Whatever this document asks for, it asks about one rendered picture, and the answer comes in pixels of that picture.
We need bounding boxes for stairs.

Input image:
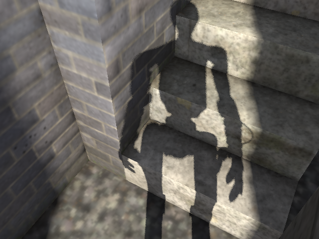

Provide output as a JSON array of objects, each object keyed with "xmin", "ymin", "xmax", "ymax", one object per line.
[{"xmin": 122, "ymin": 0, "xmax": 319, "ymax": 239}]

